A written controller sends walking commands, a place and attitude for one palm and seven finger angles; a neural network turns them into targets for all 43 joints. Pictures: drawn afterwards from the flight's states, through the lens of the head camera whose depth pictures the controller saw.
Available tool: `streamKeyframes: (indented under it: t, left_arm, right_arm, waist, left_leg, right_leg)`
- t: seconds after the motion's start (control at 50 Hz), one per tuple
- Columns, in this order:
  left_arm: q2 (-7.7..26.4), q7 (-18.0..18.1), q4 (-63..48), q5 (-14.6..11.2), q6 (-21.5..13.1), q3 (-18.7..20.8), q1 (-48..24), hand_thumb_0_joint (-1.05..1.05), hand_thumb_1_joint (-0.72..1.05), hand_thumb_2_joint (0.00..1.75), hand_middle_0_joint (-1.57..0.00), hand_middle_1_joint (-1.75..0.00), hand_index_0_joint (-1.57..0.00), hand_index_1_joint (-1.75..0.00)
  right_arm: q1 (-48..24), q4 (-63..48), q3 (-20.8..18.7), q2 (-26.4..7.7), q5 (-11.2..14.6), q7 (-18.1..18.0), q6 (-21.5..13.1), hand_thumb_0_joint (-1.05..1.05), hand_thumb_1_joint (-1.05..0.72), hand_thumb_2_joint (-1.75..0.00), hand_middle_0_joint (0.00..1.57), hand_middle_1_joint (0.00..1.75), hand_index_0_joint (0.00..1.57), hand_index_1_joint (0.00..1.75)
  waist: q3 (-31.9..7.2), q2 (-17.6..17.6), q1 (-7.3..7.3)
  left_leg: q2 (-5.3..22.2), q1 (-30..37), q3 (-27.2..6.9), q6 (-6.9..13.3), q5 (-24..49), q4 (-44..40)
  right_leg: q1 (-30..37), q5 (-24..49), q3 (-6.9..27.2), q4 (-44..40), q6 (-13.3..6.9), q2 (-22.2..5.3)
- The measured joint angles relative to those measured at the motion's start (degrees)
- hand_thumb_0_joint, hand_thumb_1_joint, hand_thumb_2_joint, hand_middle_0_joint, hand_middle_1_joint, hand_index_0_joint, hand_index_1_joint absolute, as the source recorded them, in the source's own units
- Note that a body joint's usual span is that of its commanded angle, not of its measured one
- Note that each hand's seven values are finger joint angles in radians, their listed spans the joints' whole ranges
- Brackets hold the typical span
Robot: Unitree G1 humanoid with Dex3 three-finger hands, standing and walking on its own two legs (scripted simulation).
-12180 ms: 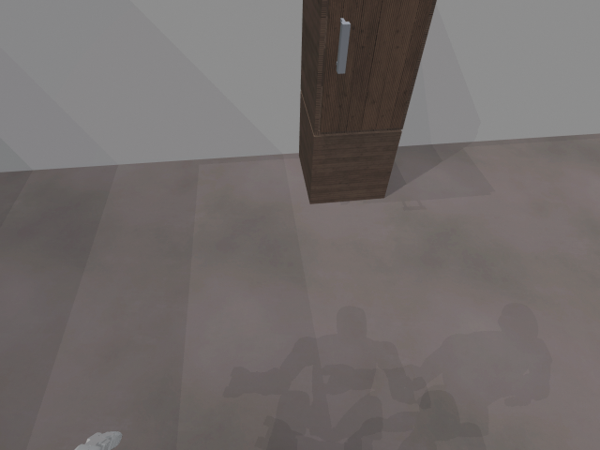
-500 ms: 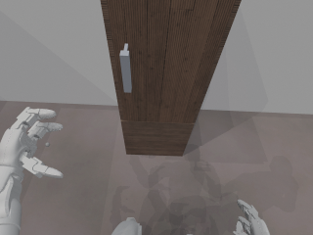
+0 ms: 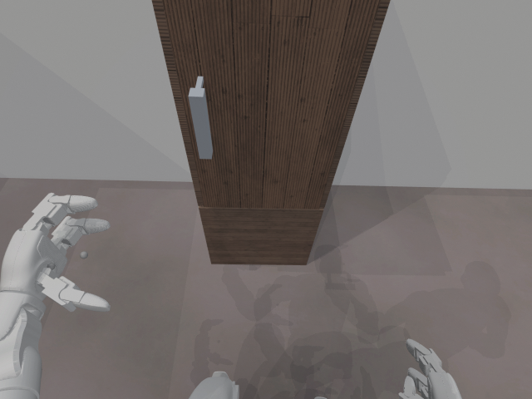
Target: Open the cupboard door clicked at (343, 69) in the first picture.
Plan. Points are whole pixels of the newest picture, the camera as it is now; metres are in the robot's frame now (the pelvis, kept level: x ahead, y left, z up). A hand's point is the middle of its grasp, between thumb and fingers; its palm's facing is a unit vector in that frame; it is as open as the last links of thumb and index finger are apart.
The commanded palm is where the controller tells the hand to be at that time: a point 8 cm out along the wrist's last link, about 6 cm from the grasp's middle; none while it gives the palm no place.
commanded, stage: move the hooked fingers beside the handle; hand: left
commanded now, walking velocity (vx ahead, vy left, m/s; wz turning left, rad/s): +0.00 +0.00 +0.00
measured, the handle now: (203, 119) +0.60 +0.17 +0.05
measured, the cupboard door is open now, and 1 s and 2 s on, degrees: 0 0 0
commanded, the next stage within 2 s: none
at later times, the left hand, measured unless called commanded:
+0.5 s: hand (119, 210) +0.36 +0.25 +0.06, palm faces +0.05 -1.00 -0.03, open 14.0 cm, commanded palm +0.34 +0.30 +0.06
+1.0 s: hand (143, 171) +0.45 +0.24 +0.05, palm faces +0.06 -1.00 +0.00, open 14.0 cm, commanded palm +0.43 +0.29 +0.06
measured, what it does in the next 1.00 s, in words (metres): stands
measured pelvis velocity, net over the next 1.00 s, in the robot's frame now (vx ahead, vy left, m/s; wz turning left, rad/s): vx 0.01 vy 0.00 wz -0.03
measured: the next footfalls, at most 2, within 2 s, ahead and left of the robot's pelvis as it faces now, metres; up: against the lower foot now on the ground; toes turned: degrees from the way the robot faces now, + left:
none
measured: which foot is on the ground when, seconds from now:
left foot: down 0.00-1.00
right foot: down 0.00-1.00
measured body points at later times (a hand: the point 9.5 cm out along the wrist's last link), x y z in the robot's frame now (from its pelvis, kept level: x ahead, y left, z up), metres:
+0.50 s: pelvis +0.00 -0.01 +0.00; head +0.07 +0.00 +0.44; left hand +0.36 +0.30 +0.07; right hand +0.12 -0.27 -0.10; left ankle +0.05 +0.10 -0.69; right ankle -0.01 -0.12 -0.69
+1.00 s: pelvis +0.01 +0.00 -0.01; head +0.10 +0.02 +0.43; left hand +0.44 +0.30 +0.06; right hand +0.06 -0.27 -0.12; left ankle +0.05 +0.10 -0.69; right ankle -0.01 -0.12 -0.69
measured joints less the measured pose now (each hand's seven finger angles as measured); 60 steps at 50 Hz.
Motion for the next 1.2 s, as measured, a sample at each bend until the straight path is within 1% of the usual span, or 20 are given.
streamKeyframes:
  t: [0.12,0.2,0.28,0.38,0.48,0.58,0.8,0.9,1.02,1.08,1.14,1.2]
  left_arm:
    - [0.1,0.0,1.5,0.2,-0.1,0.1,-1.2,-0.02,-0.50,0.30,-0.30,-1.20,-0.30,-1.20]
    - [0.6,0.1,4.8,0.7,0.0,0.3,-4.9,-0.02,-0.50,0.30,-0.30,-1.20,-0.30,-1.20]
    - [0.7,0.1,6.6,1.6,-0.6,-0.3,-8.3,-0.02,-0.50,0.30,-0.30,-1.20,-0.30,-1.20]
    - [1.2,0.5,9.8,2.7,-0.2,-0.9,-12.6,-0.02,-0.50,0.30,-0.30,-1.20,-0.30,-1.20]
    - [1.8,2.0,12.9,3.8,0.6,-0.1,-15.4,-0.02,-0.50,0.30,-0.30,-1.20,-0.30,-1.20]
    - [2.2,3.3,15.3,4.6,-0.6,0.5,-17.4,-0.02,-0.50,0.30,-0.30,-1.20,-0.30,-1.20]
    - [4.1,4.1,24.1,7.1,-2.6,1.2,-26.3,-0.02,-0.50,0.30,-0.30,-1.20,-0.30,-1.20]
    - [4.6,4.9,27.8,8.1,-3.4,0.7,-30.4,-0.02,-0.50,0.30,-0.30,-1.20,-0.30,-1.20]
    - [6.9,5.9,34.1,10.0,-3.2,2.3,-35.5,-0.02,-0.50,0.30,-0.30,-1.20,-0.30,-1.20]
    - [7.9,6.4,35.4,10.8,-4.2,2.9,-37.1,-0.02,-0.50,0.30,-0.30,-1.20,-0.30,-1.20]
    - [8.5,6.6,36.5,11.0,-5.2,2.8,-38.7,-0.02,-0.50,0.30,-0.30,-1.20,-0.30,-1.20]
    - [9.4,6.5,39.1,11.3,-5.0,2.4,-41.4,-0.02,-0.50,0.30,-0.30,-1.20,-0.30,-1.20]
  right_arm:
    - [-0.4,0.0,0.1,-0.1,0.1,-0.1,0.0,0.01,-0.90,-0.89,0.21,0.30,0.20,0.30]
    - [-0.8,0.7,0.2,-0.4,0.0,-0.4,0.0,0.01,-0.90,-0.89,0.21,0.30,0.20,0.30]
    - [-0.8,1.3,0.0,-0.5,0.0,-0.6,0.0,0.01,-0.90,-0.89,0.21,0.30,0.20,0.30]
    - [-0.4,1.9,-0.1,-0.5,0.0,-0.5,0.7,0.01,-0.90,-0.89,0.21,0.30,0.20,0.30]
    - [0.8,1.7,-0.4,-0.3,-0.1,0.0,2.0,0.01,-0.90,-0.89,0.21,0.30,0.20,0.30]
    - [2.3,2.0,-0.7,-0.4,-0.2,0.5,3.3,0.01,-0.90,-0.89,0.21,0.30,0.20,0.30]
    - [3.3,3.5,-1.1,-0.4,-0.6,0.9,5.9,0.01,-0.90,-0.89,0.21,0.30,0.20,0.30]
    - [3.6,3.8,-1.2,-0.4,-0.8,1.2,7.0,0.01,-0.90,-0.89,0.21,0.30,0.20,0.30]
    - [3.8,3.4,-0.7,-0.2,-1.1,1.5,8.5,0.00,-0.90,-0.89,0.21,0.30,0.20,0.30]
    - [4.2,3.3,-0.8,-0.1,-1.3,1.8,9.1,0.00,-0.90,-0.89,0.21,0.30,0.20,0.30]
    - [4.7,3.6,-0.8,-0.2,-1.5,2.0,9.8,0.00,-0.90,-0.89,0.21,0.30,0.20,0.30]
    - [5.1,4.0,-0.5,-0.3,-1.5,2.1,10.5,0.00,-0.90,-0.89,0.21,0.30,0.20,0.30]
  waist:
    - [-0.2,0.1,0.24]
    - [0.2,0.0,0.31]
    - [0.4,-0.1,0.07]
    - [0.2,-0.2,-0.79]
    - [0.0,-0.3,-1.81]
    - [-0.3,-0.3,-2.32]
    - [-0.3,-0.8,-3.64]
    - [-0.6,-0.7,-4.25]
    - [-0.8,-0.9,-5.65]
    - [-0.9,-1.0,-6.01]
    - [-0.9,-0.9,-6.23]
    - [-0.9,-0.8,-6.63]
  left_leg:
    - [0.0,-0.2,-0.2,-0.3,-0.1,0.2]
    - [0.0,-1.1,-0.6,-0.6,-0.2,0.8]
    - [0.1,-1.8,-0.8,-0.7,-0.3,1.3]
    - [0.3,-2.5,-0.5,-0.8,-0.5,1.4]
    - [0.5,-2.7,0.2,-0.8,-0.6,1.1]
    - [0.7,-3.2,0.6,-0.7,-0.9,1.2]
    - [0.9,-6.3,0.5,-0.5,-1.5,2.9]
    - [0.9,-7.4,0.7,-0.3,-1.7,3.4]
    - [1.2,-9.1,1.0,-0.1,-2.0,4.3]
    - [1.4,-10.2,1.1,0.0,-2.2,4.9]
    - [1.5,-11.0,1.0,0.1,-2.4,5.5]
    - [1.4,-12.1,0.8,0.2,-2.5,6.1]
  right_leg:
    - [-0.3,-0.4,-0.2,0.5,-0.3,0.1]
    - [-1.0,-0.7,-0.6,1.2,-0.5,0.1]
    - [-1.7,-0.9,-0.7,1.7,-0.7,0.2]
    - [-2.7,-1.0,-0.4,2.1,-0.8,0.3]
    - [-3.3,-1.0,0.3,2.0,-0.7,0.5]
    - [-4.0,-1.1,0.8,2.1,-0.6,0.6]
    - [-6.9,-1.5,0.8,3.4,-0.5,0.7]
    - [-7.9,-1.5,0.9,3.7,-0.3,0.8]
    - [-9.8,-1.6,1.3,4.6,-0.1,0.9]
    - [-10.9,-1.6,1.4,5.0,0.0,1.1]
    - [-11.6,-1.7,1.4,5.3,0.1,1.2]
    - [-12.4,-1.7,1.2,5.7,0.2,1.2]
